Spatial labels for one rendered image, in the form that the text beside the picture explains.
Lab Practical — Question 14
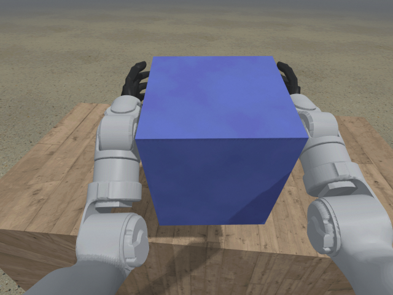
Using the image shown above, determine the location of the pedestal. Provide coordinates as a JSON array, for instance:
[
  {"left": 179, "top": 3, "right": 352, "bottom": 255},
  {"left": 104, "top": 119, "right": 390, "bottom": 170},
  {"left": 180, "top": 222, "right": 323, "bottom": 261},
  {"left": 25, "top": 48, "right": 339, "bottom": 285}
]
[{"left": 0, "top": 103, "right": 393, "bottom": 295}]

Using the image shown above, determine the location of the robot left hand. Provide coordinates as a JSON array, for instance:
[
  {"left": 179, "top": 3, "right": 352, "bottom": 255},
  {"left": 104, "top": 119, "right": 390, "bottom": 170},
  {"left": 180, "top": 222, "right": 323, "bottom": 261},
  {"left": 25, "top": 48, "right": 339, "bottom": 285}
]
[{"left": 121, "top": 61, "right": 150, "bottom": 101}]

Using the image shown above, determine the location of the robot right forearm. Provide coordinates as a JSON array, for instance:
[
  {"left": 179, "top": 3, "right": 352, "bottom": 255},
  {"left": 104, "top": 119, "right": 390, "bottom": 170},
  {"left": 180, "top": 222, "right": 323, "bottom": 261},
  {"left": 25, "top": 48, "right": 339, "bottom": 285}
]
[{"left": 290, "top": 94, "right": 393, "bottom": 243}]

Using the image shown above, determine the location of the left robot upper arm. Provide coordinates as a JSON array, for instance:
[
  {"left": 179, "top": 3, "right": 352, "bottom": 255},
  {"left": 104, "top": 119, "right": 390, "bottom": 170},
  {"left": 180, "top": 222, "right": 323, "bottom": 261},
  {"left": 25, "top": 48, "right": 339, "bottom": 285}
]
[{"left": 22, "top": 213, "right": 149, "bottom": 295}]

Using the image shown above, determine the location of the robot left forearm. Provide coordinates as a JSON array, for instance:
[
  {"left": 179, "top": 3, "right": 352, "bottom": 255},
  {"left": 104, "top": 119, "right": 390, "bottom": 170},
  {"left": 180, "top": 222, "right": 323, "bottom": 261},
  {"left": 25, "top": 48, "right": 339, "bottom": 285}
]
[{"left": 76, "top": 95, "right": 142, "bottom": 257}]

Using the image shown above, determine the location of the right robot upper arm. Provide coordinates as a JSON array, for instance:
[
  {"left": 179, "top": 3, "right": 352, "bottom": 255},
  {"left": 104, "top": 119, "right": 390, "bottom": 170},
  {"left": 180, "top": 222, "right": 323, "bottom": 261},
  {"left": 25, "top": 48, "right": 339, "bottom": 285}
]
[{"left": 307, "top": 194, "right": 393, "bottom": 295}]

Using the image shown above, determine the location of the carton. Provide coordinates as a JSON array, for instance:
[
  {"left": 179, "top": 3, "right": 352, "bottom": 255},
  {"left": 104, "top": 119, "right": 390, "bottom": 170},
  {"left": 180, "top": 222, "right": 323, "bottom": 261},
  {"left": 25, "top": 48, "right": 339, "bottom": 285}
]
[{"left": 135, "top": 56, "right": 309, "bottom": 226}]

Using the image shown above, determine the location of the robot right hand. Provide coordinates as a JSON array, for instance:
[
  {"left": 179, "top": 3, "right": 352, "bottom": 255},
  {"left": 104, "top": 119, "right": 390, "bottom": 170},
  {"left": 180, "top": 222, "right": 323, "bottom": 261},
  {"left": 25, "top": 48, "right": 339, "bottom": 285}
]
[{"left": 277, "top": 61, "right": 300, "bottom": 95}]

